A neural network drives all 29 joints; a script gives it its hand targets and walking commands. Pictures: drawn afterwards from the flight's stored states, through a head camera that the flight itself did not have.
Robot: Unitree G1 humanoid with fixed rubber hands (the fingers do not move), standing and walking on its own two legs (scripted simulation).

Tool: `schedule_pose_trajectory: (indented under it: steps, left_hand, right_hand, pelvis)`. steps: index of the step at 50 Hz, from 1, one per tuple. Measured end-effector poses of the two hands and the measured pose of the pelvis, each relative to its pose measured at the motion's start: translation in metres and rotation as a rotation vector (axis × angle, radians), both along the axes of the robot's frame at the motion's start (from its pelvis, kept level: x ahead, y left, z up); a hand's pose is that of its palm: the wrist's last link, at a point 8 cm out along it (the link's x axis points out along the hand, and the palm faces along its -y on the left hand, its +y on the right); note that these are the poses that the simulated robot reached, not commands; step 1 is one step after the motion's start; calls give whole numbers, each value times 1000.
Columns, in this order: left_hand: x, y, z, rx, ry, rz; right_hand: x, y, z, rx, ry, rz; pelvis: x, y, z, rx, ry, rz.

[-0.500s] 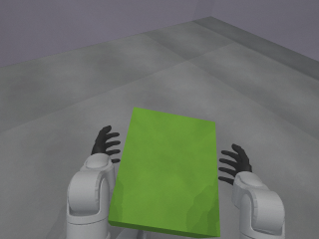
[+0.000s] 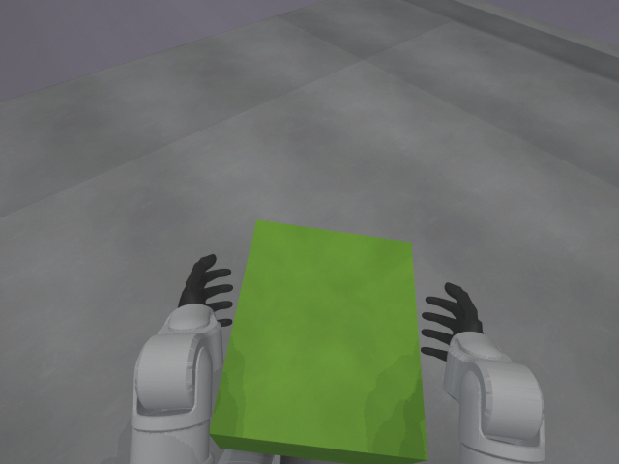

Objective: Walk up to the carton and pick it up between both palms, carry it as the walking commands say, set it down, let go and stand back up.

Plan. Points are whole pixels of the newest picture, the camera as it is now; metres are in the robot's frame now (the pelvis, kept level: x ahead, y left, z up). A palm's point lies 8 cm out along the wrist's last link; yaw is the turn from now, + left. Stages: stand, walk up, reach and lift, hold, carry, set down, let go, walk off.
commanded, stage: carry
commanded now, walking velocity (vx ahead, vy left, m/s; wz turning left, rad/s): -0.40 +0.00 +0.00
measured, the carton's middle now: (320, 339) +0.30 +0.01 -0.04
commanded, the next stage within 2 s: none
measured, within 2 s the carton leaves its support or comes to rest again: neither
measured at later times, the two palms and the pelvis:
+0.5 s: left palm out of the picture -0.03 +0.23 +0.08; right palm out of the picture +0.00 -0.08 +0.10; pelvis -0.26 +0.05 +0.01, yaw +4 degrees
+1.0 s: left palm out of the picture -0.28 +0.23 +0.10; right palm out of the picture -0.27 -0.07 +0.10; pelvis -0.54 +0.06 +0.00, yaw +5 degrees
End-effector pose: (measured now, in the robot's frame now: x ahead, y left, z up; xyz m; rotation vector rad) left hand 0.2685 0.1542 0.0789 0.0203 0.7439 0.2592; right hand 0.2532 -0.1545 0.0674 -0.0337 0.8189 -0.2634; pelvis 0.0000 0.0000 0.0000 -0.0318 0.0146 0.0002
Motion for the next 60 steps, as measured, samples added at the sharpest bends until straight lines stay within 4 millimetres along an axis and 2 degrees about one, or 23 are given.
schedule_pose_trajectory:
  steps: [3,6,9,11,14,18,22,25,30,33,38,41,47,54,60]
  left_hand:
    - [-37,-1,12,-3,12,5]
    - [-66,3,32,23,-31,18]
    - [-93,11,47,52,-99,37]
    - [-114,18,50,58,-133,52]
    - [-148,32,42,43,-143,65]
    - [-204,56,14,0,-115,81]
    - [-269,72,-4,-33,19,100]
    - [-300,76,-2,-53,44,103]
    - [-327,72,17,-40,-41,110]
    - [-346,64,23,-12,-79,122]
    - [-400,46,15,15,-57,91]
    - [-437,43,14,9,-46,69]
    - [-506,60,25,9,-113,74]
    - [-605,97,18,-25,-103,126]
    - [-677,101,19,-42,-114,135]
  right_hand:
    - [-33,-2,12,7,8,14]
    - [-55,2,25,34,-42,27]
    - [-72,12,37,51,-112,34]
    - [-85,20,42,52,-149,39]
    - [-113,34,43,36,-171,43]
    - [-166,57,29,-7,-148,59]
    - [-221,73,26,-23,-33,107]
    - [-251,77,31,-34,-17,116]
    - [-285,75,42,-56,-98,97]
    - [-310,68,36,-49,-114,85]
    - [-377,49,16,-24,-65,52]
    - [-420,46,16,-24,-53,41]
    - [-486,63,29,-25,-122,43]
    - [-569,100,39,-49,-117,101]
    - [-639,104,44,-63,-128,110]
  pelvis:
    - [-31,-2,13,49,-8,19]
    - [-59,0,19,79,8,45]
    - [-89,6,18,92,25,64]
    - [-110,10,15,89,32,71]
    - [-144,19,7,73,40,74]
    - [-198,36,-7,62,33,81]
    - [-236,46,5,45,-17,66]
    - [-264,47,13,5,-12,68]
    - [-316,44,15,0,48,59]
    - [-349,38,11,8,80,51]
    - [-410,30,8,13,42,39]
    - [-443,31,7,18,2,43]
    - [-509,47,1,20,3,67]
    - [-591,67,0,13,-41,82]
    - [-662,68,0,-6,-30,71]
